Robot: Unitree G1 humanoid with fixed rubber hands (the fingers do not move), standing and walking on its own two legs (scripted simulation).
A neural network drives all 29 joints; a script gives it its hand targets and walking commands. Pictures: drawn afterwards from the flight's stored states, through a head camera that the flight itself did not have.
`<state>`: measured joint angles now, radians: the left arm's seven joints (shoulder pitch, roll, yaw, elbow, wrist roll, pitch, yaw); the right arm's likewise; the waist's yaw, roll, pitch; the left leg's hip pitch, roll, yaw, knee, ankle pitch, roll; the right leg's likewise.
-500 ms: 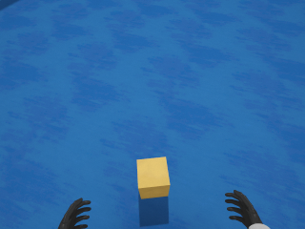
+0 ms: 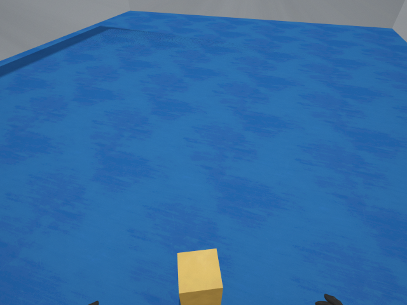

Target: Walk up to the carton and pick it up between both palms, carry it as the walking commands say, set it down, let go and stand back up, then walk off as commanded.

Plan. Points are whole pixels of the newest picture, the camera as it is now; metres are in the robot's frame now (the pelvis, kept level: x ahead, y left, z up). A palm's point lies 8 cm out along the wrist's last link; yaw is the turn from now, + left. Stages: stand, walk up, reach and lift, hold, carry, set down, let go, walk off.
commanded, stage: stand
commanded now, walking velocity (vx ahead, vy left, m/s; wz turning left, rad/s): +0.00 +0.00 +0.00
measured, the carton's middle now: (199, 281) +0.45 +0.03 -0.65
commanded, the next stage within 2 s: walk off in 1.62 s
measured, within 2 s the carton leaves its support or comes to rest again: neither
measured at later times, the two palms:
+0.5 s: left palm out of the picture +0.03 +0.28 -0.10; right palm out of the picture +0.03 -0.27 -0.10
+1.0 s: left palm out of the picture -0.01 +0.29 -0.12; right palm out of the picture -0.01 -0.27 -0.11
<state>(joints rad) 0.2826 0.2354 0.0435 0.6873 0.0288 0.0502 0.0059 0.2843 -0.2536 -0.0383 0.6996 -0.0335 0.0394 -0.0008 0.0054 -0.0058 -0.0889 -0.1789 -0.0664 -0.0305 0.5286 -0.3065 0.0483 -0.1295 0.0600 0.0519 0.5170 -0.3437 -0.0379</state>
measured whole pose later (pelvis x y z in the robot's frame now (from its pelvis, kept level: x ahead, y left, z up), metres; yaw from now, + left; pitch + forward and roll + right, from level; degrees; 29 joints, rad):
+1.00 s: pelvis -0.05 +0.02 +0.00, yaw -2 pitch -4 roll +0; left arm 0.30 0.29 0.03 0.99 0.02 -0.02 0.00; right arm 0.28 -0.32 -0.02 1.00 -0.02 -0.04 0.00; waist 0.00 0.00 -0.04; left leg -0.19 -0.07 0.00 0.46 -0.19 0.07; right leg -0.16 0.05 0.08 0.47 -0.24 -0.01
